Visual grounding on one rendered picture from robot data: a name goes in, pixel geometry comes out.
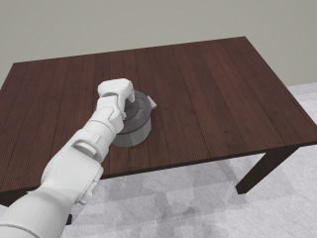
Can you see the robot left forearm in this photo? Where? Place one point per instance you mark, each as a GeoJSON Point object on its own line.
{"type": "Point", "coordinates": [99, 132]}

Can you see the knob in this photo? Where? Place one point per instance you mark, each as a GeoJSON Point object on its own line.
{"type": "Point", "coordinates": [128, 105]}

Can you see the table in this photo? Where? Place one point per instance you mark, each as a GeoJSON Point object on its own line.
{"type": "Point", "coordinates": [216, 100]}

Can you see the robot left upper arm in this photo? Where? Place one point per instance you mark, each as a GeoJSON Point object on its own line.
{"type": "Point", "coordinates": [43, 213]}

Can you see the pot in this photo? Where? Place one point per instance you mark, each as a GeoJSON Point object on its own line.
{"type": "Point", "coordinates": [135, 138]}

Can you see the lid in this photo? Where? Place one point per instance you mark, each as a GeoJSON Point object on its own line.
{"type": "Point", "coordinates": [138, 115]}

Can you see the robot left hand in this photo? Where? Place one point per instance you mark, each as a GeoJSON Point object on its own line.
{"type": "Point", "coordinates": [122, 85]}

